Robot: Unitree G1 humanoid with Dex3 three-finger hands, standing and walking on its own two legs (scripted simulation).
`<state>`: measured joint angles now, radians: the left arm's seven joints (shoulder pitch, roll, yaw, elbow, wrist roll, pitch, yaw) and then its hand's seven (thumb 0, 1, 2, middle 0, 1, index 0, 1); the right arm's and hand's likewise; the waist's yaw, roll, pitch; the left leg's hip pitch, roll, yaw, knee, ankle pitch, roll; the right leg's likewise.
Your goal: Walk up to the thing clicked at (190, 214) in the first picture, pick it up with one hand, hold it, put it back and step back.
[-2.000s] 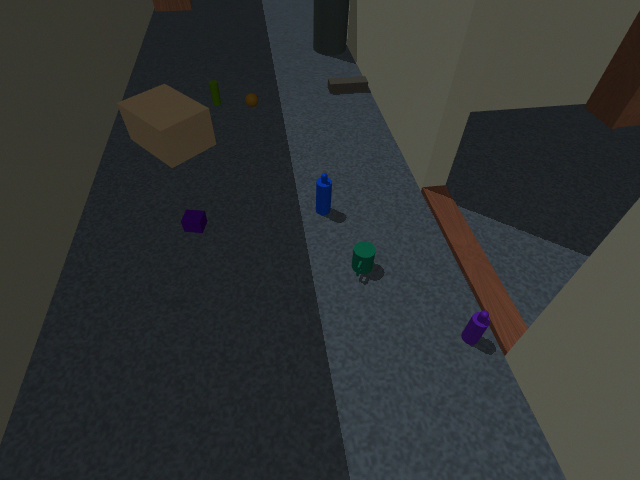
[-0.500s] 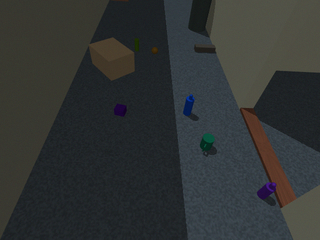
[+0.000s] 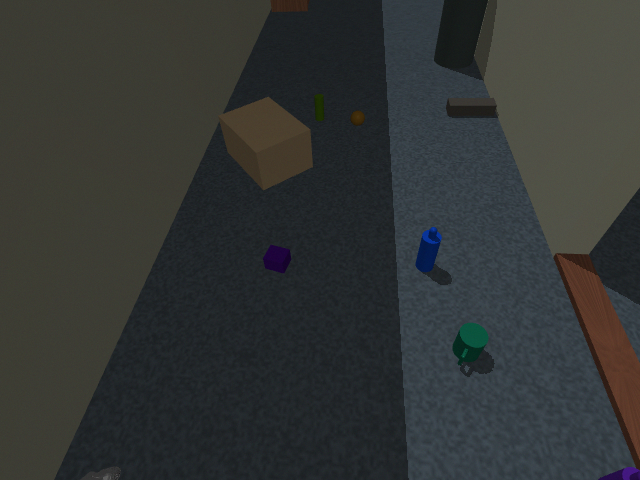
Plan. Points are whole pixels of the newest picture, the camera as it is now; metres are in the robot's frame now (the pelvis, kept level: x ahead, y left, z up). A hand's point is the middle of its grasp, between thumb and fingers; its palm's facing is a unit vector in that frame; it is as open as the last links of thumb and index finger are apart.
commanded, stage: walk up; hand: left
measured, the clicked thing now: (277, 259) +1.02 +0.22 -0.73
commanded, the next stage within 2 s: none
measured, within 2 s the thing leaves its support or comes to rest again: neither
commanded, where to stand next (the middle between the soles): +0.62 -0.01 m, yaw +1 degrees
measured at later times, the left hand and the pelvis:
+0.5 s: hand (139, 415) +0.25 +0.30 -0.14, palm faces -0.04 -0.94 -0.33, open 7.4 cm; pelvis +0.22 +0.02 +0.01, yaw +1 degrees
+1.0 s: hand (185, 310) +0.42 +0.26 -0.12, palm faces -0.01 -0.92 -0.38, open 7.3 cm; pelvis +0.40 -0.02 +0.01, yaw +1 degrees
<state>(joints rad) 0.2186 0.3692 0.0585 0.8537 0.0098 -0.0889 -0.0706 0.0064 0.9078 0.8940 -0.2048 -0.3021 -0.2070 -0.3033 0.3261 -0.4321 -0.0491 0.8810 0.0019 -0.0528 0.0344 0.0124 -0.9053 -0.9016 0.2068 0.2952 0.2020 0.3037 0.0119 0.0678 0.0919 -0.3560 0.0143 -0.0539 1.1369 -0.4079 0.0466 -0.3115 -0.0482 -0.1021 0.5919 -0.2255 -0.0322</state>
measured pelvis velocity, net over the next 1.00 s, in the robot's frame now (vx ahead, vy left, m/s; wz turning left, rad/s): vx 0.40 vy -0.02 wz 0.01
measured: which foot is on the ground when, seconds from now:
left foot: up 0.00-0.26, down 0.28-0.68, up 0.70-1.00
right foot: down 0.00-0.30, up 0.32-0.66, down 0.68-1.00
